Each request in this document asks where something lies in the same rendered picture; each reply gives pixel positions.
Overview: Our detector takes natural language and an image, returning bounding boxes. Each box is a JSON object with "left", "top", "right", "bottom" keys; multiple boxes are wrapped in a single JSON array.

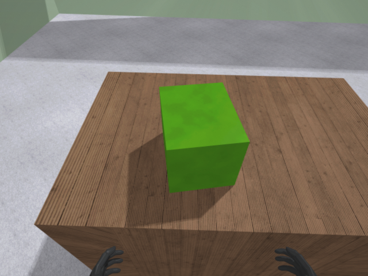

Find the left robot hand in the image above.
[{"left": 89, "top": 246, "right": 124, "bottom": 276}]

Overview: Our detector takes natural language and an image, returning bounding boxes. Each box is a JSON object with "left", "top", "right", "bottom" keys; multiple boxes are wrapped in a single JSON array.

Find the right robot hand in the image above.
[{"left": 275, "top": 247, "right": 317, "bottom": 276}]

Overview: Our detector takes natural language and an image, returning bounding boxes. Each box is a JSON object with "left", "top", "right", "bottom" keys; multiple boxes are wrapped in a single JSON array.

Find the pedestal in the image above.
[{"left": 34, "top": 72, "right": 368, "bottom": 276}]

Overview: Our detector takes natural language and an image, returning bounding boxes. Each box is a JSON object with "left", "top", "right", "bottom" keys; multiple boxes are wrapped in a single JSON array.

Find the carton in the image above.
[{"left": 159, "top": 82, "right": 250, "bottom": 193}]

